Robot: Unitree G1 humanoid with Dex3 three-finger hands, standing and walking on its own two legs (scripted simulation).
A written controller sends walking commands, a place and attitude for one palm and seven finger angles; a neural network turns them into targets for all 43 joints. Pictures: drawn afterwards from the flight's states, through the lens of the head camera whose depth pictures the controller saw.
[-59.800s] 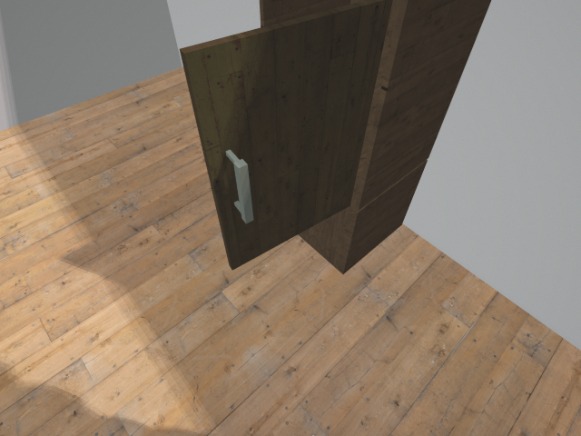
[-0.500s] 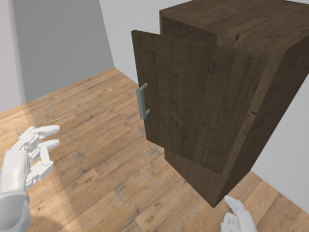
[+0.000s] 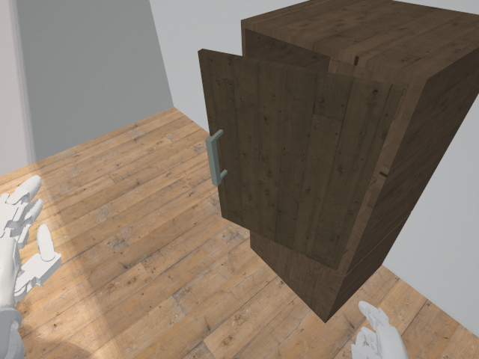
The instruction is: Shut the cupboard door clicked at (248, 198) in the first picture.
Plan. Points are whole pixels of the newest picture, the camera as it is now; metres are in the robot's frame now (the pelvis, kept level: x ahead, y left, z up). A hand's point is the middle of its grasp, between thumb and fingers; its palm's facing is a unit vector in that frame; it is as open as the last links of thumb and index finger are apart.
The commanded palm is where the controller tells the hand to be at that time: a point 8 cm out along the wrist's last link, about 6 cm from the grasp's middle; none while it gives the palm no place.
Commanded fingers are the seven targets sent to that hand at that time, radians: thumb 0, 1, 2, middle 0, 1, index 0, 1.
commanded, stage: step back with the hand held close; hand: left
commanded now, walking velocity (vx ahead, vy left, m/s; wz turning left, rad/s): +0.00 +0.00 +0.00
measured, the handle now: (217, 158) +0.63 +0.14 -0.03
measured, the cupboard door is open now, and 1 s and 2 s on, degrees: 20 20 20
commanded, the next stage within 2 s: stop stepping back and stand still in 1.62 s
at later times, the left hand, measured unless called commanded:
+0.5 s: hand (27, 268) +0.18 +0.30 +0.15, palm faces +0.35 -0.78 -0.51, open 7.4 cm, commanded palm +0.11 +0.33 +0.17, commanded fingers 0.00 0.90 0.90 -0.20 -0.30 -0.20 -0.30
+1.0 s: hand out of the picture +0.09 +0.30 +0.16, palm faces +0.46 -0.79 -0.41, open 7.4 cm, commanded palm +0.03 +0.34 +0.17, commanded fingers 0.00 0.90 0.90 -0.20 -0.30 -0.20 -0.30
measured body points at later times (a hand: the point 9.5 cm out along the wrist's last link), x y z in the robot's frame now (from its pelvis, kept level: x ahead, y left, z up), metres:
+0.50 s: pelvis -0.03 +0.04 +0.00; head -0.01 +0.03 +0.45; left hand +0.15 +0.34 +0.18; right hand +0.15 -0.21 -0.09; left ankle +0.00 +0.13 -0.74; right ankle -0.04 -0.11 -0.74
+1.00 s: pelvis -0.10 +0.04 -0.02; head -0.10 +0.06 +0.43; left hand +0.06 +0.34 +0.18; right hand +0.06 -0.20 -0.10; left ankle +0.00 +0.13 -0.74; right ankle -0.04 -0.11 -0.74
